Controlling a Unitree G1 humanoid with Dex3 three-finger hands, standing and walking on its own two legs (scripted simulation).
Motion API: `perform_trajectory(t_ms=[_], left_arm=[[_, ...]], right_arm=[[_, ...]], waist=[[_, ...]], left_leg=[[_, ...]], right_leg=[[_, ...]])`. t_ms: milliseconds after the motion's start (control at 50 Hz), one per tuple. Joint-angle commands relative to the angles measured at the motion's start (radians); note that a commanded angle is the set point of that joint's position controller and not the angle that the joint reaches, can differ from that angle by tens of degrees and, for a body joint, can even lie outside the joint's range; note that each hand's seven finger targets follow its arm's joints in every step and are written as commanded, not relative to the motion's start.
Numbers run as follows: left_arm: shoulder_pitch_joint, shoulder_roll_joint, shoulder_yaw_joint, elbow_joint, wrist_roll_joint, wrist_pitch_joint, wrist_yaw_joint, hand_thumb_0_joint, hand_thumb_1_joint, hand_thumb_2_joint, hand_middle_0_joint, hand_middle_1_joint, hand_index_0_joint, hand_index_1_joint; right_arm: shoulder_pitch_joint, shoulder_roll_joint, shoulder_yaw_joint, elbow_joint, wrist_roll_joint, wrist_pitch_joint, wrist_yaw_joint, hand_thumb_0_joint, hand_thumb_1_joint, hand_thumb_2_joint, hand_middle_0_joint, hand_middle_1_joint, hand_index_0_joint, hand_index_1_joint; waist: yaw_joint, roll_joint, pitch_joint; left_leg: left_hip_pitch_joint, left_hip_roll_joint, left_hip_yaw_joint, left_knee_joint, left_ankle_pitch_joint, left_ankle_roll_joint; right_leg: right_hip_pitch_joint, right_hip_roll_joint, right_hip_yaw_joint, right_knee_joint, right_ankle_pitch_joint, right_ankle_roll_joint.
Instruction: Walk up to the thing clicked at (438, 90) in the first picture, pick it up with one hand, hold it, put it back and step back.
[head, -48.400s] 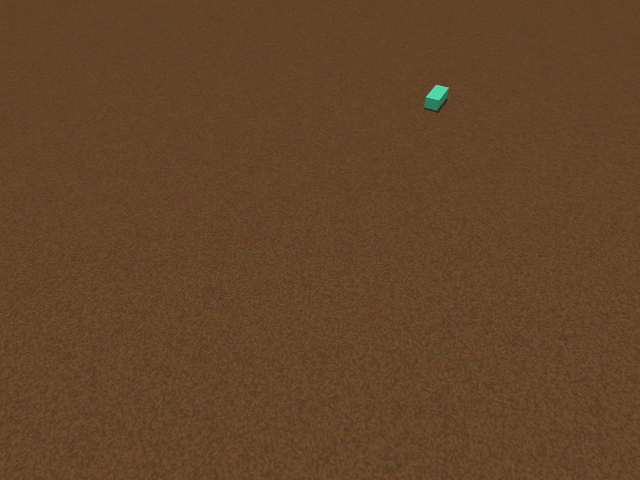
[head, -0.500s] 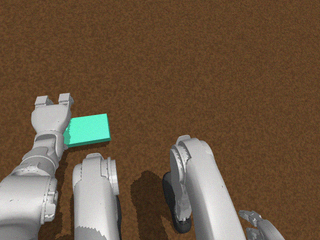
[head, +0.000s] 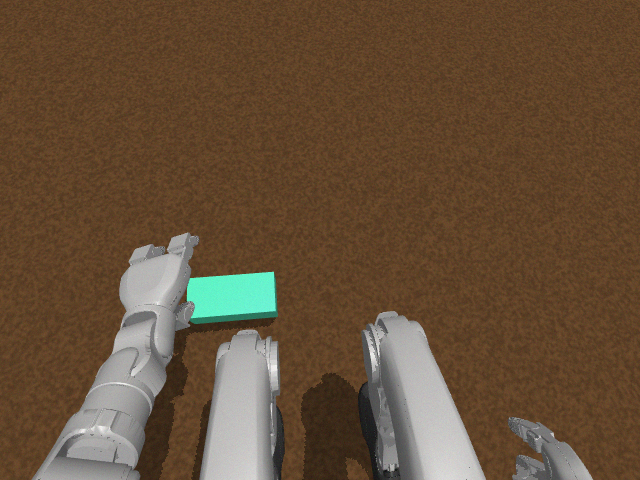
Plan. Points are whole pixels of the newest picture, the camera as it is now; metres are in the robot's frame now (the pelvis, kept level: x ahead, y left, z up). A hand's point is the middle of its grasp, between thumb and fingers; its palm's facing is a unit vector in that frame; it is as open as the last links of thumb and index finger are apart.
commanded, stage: home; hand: left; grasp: from above
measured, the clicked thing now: (233, 298) +0.43 +0.17 -0.41
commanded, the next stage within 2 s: none
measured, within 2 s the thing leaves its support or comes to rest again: neither
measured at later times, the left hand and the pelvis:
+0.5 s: hand (106, 382) +0.25 +0.19 +0.08, palm faces -0.14 -0.86 -0.48, open 7.4 cm; pelvis +0.03 +0.00 +0.18, yaw +2 degrees
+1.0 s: hand out of the picture +0.24 +0.19 +0.23, palm faces +0.11 -0.97 -0.20, open 7.4 cm; pelvis +0.09 +0.01 +0.27, yaw +3 degrees
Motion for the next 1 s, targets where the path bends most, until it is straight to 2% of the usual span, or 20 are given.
perform_trajectory(t_ms=[0,20,40,80,100,200,220,320,340,420,480,580,600,640,720,740,820,880,920,980], left_arm=[[-0.116,0.159,0.052,-0.310,-0.145,0.049,0.004,0.000,0.899,0.899,-0.199,-0.298,-0.199,-0.297],[-0.070,0.118,0.017,-0.293,-0.170,0.061,-0.009,0.000,0.899,0.899,-0.199,-0.297,-0.199,-0.297],[-0.044,0.102,0.007,-0.339,-0.206,0.068,-0.021,0.000,0.900,0.899,-0.199,-0.298,-0.199,-0.297],[0.001,0.126,0.020,-0.407,-0.268,0.086,-0.039,0.000,0.900,0.899,-0.199,-0.298,-0.199,-0.297],[0.024,0.095,-0.008,-0.435,-0.295,0.093,-0.052,0.000,0.900,0.899,-0.199,-0.298,-0.199,-0.297],[0.229,0.078,0.001,-0.538,-0.430,0.133,-0.092,0.000,0.900,0.899,-0.199,-0.298,-0.199,-0.298],[0.225,0.079,0.004,-0.581,-0.459,0.138,-0.099,0.000,0.900,0.899,-0.199,-0.298,-0.199,-0.298],[0.375,0.060,0.023,-0.722,-0.594,0.172,-0.126,0.000,0.900,0.899,-0.199,-0.299,-0.199,-0.298],[0.409,0.066,0.040,-0.747,-0.627,0.181,-0.130,0.000,0.900,0.899,-0.199,-0.299,-0.199,-0.299],[0.542,0.048,0.058,-0.851,-0.728,0.210,-0.148,0.000,0.900,0.899,-0.199,-0.299,-0.199,-0.298],[0.618,0.036,0.069,-0.907,-0.809,0.229,-0.164,0.000,0.900,0.899,-0.199,-0.299,-0.199,-0.299],[0.768,0.000,0.097,-1.002,-0.894,0.285,-0.193,0.000,0.900,0.899,-0.199,-0.299,-0.199,-0.299],[0.792,0.002,0.109,-1.029,-0.909,0.303,-0.198,0.000,0.900,0.899,-0.199,-0.299,-0.199,-0.299],[0.844,-0.014,0.115,-1.069,-0.940,0.338,-0.204,0.000,0.900,0.899,-0.199,-0.299,-0.200,-0.299],[0.910,-0.043,0.135,-1.111,-0.984,0.397,-0.217,0.000,0.900,0.899,-0.199,-0.299,-0.199,-0.299],[0.921,-0.039,0.144,-1.122,-0.993,0.405,-0.223,0.000,0.900,0.899,-0.199,-0.299,-0.199,-0.299],[0.946,-0.045,0.155,-1.154,-1.010,0.431,-0.249,0.000,0.900,0.899,-0.199,-0.299,-0.199,-0.298],[0.942,-0.042,0.153,-1.166,-1.007,0.431,-0.266,0.000,0.900,0.899,-0.199,-0.298,-0.199,-0.298],[0.938,-0.040,0.148,-1.145,-1.002,0.427,-0.274,0.000,0.900,0.899,-0.199,-0.299,-0.199,-0.298],[0.926,-0.030,0.164,-1.165,-0.998,0.417,-0.280,0.000,0.900,0.899,-0.199,-0.298,-0.199,-0.298]], right_arm=[[0.025,-0.149,-0.053,-0.116,0.035,-0.040,-0.061,0.000,-0.899,-0.900,0.200,0.300,0.200,0.300],[0.014,-0.143,-0.046,-0.115,0.037,-0.043,-0.070,0.000,-0.899,-0.900,0.200,0.300,0.200,0.300],[0.000,-0.138,-0.043,-0.124,0.042,-0.048,-0.080,0.000,-0.899,-0.900,0.200,0.300,0.200,0.300],[-0.021,-0.132,-0.036,-0.135,0.053,-0.054,-0.099,0.000,-0.900,-0.900,0.200,0.300,0.200,0.300],[-0.033,-0.123,-0.031,-0.143,0.057,-0.060,-0.105,0.000,-0.900,-0.900,0.200,0.300,0.200,0.300],[-0.070,-0.105,-0.007,-0.180,0.076,-0.086,-0.136,0.000,-0.900,-0.900,0.200,0.300,0.200,0.300],[-0.076,-0.104,-0.002,-0.191,0.079,-0.089,-0.140,0.000,-0.900,-0.900,0.200,0.300,0.200,0.300],[-0.090,-0.085,0.016,-0.231,0.083,-0.113,-0.169,0.000,-0.900,-0.900,0.200,0.300,0.200,0.300],[-0.088,-0.079,0.022,-0.241,0.085,-0.117,-0.175,0.000,-0.901,-0.900,0.200,0.300,0.200,0.300],[-0.049,-0.064,0.031,-0.262,0.084,-0.139,-0.200,0.000,-0.900,-0.900,0.200,0.300,0.200,0.300],[-0.026,-0.055,0.039,-0.271,0.075,-0.152,-0.211,0.000,-0.901,-0.900,0.200,0.300,0.200,0.300],[0.018,-0.047,0.055,-0.307,0.072,-0.169,-0.231,0.000,-0.901,-0.900,0.200,0.300,0.200,0.300],[0.033,-0.048,0.056,-0.309,0.071,-0.171,-0.237,0.000,-0.901,-0.900,0.200,0.300,0.200,0.300],[0.045,-0.041,0.062,-0.329,0.071,-0.176,-0.249,0.000,-0.901,-0.899,0.200,0.300,0.200,0.300],[0.063,-0.030,0.074,-0.349,0.066,-0.199,-0.277,0.000,-0.901,-0.900,0.200,0.300,0.200,0.300],[0.064,-0.030,0.074,-0.350,0.065,-0.206,-0.282,0.000,-0.901,-0.900,0.200,0.300,0.200,0.300],[0.072,-0.036,0.070,-0.362,0.058,-0.231,-0.292,0.000,-0.900,-0.900,0.200,0.300,0.200,0.300],[0.069,-0.043,0.062,-0.366,0.053,-0.248,-0.294,0.000,-0.900,-0.900,0.200,0.300,0.200,0.300],[0.074,-0.046,0.056,-0.357,0.050,-0.256,-0.294,0.000,-0.900,-0.900,0.200,0.300,0.200,0.300],[0.075,-0.051,0.051,-0.355,0.046,-0.266,-0.291,0.000,-0.900,-0.900,0.200,0.300,0.200,0.300]], waist=[[0.019,0.035,-0.552],[0.004,0.032,-0.498],[0.006,0.024,-0.473],[0.014,0.004,-0.467],[0.010,0.023,-0.454],[0.015,0.008,-0.362],[0.010,0.006,-0.352],[0.011,0.021,-0.305],[0.020,0.015,-0.303],[0.016,0.002,-0.307],[0.023,0.023,-0.248],[0.043,0.023,-0.193],[0.048,0.037,-0.211],[0.047,0.022,-0.176],[0.038,-0.019,-0.086],[0.047,-0.025,-0.067],[0.044,-0.016,-0.032],[0.045,-0.024,-0.001],[0.039,-0.017,-0.003],[0.050,0.009,-0.028]], left_leg=[[0.469,-0.003,0.019,-0.395,0.003,0.030],[0.462,-0.001,0.019,-0.420,-0.003,0.028],[0.468,0.000,0.019,-0.441,-0.012,0.030],[0.518,0.002,0.026,-0.471,-0.005,0.032],[0.542,0.002,0.031,-0.495,0.007,0.029],[0.675,0.008,0.011,-0.619,0.017,0.027],[0.691,0.007,0.002,-0.647,-0.004,0.028],[0.824,0.011,-0.006,-0.765,-0.006,0.027],[0.853,0.011,-0.001,-0.786,0.005,0.028],[0.985,0.013,0.011,-0.851,0.172,0.025],[1.067,0.022,-0.002,-0.927,0.228,0.019],[1.195,0.031,-0.017,-1.052,0.303,0.010],[1.239,0.031,-0.013,-1.069,0.342,0.008],[1.273,0.030,-0.008,-1.102,0.395,0.007],[1.293,0.023,0.009,-1.144,0.389,0.019],[1.295,0.023,0.010,-1.152,0.382,0.022],[1.327,0.025,0.006,-1.191,0.388,0.022],[1.330,0.026,0.006,-1.206,0.387,0.021],[1.342,0.025,0.008,-1.201,0.409,0.021],[1.363,0.028,-0.001,-1.206,0.449,0.013]], right_leg=[[0.491,0.013,-0.008,-0.369,0.030,-0.040],[0.501,0.011,-0.008,-0.385,0.028,-0.039],[0.518,0.012,-0.005,-0.410,0.018,-0.038],[0.575,0.014,0.009,-0.462,0.012,-0.036],[0.594,0.014,0.011,-0.480,0.025,-0.037],[0.675,0.012,0.006,-0.580,0.044,-0.036],[0.692,0.011,0.008,-0.602,0.027,-0.036],[0.793,0.012,0.014,-0.712,0.022,-0.035],[0.830,0.013,0.018,-0.741,0.027,-0.035],[0.967,0.008,0.019,-0.827,0.163,-0.033],[1.033,0.006,0.017,-0.883,0.205,-0.033],[1.168,0.007,0.004,-0.987,0.265,-0.031],[1.201,0.008,0.005,-1.004,0.297,-0.033],[1.265,0.011,-0.002,-1.053,0.341,-0.029],[1.328,0.010,-0.003,-1.143,0.347,-0.023],[1.334,0.009,-0.006,-1.158,0.340,-0.021],[1.347,0.011,-0.011,-1.186,0.335,-0.023],[1.351,0.011,-0.016,-1.194,0.326,-0.021],[1.349,0.010,-0.013,-1.193,0.345,-0.021],[1.365,0.009,-0.013,-1.178,0.370,-0.025]])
